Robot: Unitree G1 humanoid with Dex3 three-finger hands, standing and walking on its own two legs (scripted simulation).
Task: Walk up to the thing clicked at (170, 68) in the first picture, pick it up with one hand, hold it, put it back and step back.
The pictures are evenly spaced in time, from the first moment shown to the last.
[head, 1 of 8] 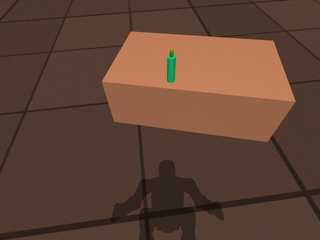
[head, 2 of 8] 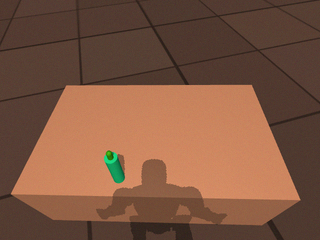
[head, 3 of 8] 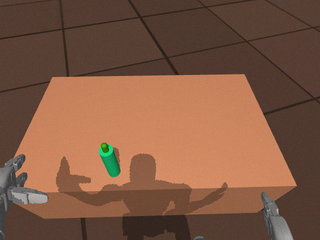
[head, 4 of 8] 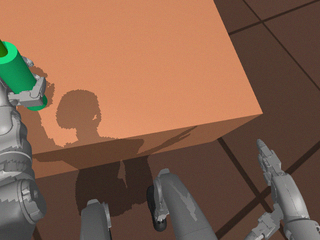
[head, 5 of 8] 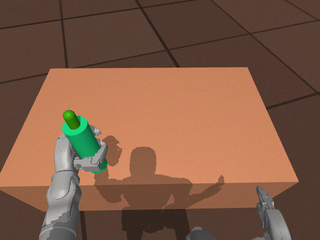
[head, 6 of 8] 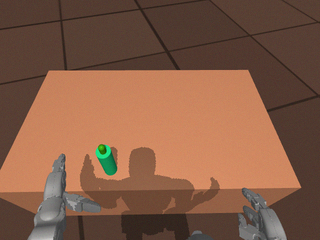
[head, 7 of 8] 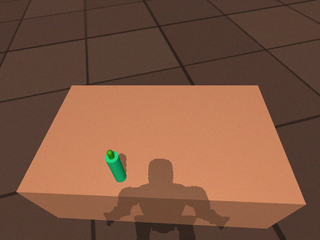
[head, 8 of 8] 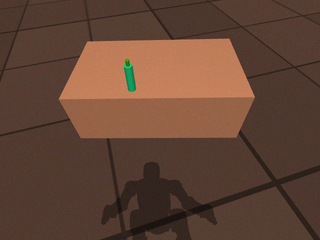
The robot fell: no
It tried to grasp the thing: yes
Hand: left
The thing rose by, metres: 0.29
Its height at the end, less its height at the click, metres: +0.00
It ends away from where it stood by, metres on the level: 0.01
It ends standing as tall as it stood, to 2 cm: yes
